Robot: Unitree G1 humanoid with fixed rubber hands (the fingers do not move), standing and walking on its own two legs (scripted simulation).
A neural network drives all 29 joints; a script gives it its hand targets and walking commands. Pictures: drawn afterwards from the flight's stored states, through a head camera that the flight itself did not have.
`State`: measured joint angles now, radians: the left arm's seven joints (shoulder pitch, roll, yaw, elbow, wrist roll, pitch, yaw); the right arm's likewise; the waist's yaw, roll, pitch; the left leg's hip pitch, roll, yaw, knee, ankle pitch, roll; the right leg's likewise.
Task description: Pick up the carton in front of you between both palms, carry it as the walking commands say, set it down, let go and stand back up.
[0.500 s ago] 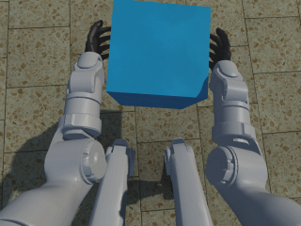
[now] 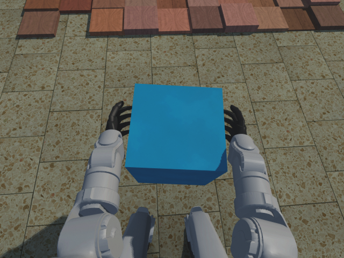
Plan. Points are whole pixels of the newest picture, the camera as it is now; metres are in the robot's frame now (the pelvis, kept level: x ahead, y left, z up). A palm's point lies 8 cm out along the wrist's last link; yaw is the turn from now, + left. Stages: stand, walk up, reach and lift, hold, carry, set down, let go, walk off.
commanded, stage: reach and lift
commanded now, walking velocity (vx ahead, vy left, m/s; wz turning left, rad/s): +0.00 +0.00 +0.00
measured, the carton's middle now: (174, 141) +0.41 -0.01 -0.11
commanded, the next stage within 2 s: hold in 1.66 s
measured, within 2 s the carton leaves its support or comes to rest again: neither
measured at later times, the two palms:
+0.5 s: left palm (89, 125) +0.35 +0.15 +0.11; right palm (264, 127) +0.35 -0.15 +0.11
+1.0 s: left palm (75, 123) +0.34 +0.15 +0.16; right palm (278, 125) +0.34 -0.15 +0.16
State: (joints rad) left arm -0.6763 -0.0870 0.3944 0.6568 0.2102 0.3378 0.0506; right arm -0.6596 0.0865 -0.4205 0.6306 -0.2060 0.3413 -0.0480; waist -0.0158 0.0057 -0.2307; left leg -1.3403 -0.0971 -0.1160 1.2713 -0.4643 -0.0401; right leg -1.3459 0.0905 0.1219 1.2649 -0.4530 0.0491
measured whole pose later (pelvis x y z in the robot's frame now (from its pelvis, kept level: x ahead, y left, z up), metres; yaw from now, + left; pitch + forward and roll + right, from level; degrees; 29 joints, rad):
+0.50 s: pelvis +0.05 +0.00 +0.12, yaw +0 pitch +8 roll +0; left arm -0.28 -0.15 0.28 0.47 0.21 0.43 0.04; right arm -0.29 0.15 -0.29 0.47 -0.21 0.43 -0.04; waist 0.00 0.00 -0.14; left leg -0.47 -0.06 -0.14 0.62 -0.30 -0.02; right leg -0.48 0.06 0.14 0.62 -0.29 0.02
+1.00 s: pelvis +0.04 +0.00 +0.13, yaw +0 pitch -4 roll +0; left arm -0.33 -0.17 0.31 0.39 0.30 0.61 -0.01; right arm -0.33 0.17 -0.31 0.39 -0.30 0.61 0.00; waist 0.00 0.00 0.00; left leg -0.18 -0.04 -0.14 0.47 -0.23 -0.02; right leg -0.19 0.04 0.14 0.47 -0.22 0.02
